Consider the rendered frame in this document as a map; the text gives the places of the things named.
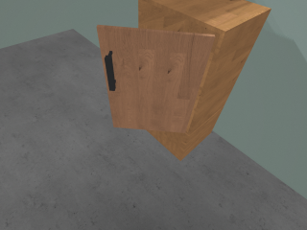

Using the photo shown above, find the handle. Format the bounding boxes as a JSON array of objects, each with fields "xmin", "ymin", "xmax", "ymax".
[{"xmin": 105, "ymin": 51, "xmax": 116, "ymax": 91}]

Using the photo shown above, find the cupboard door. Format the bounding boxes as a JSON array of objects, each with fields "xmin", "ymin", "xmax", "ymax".
[{"xmin": 96, "ymin": 25, "xmax": 216, "ymax": 133}]

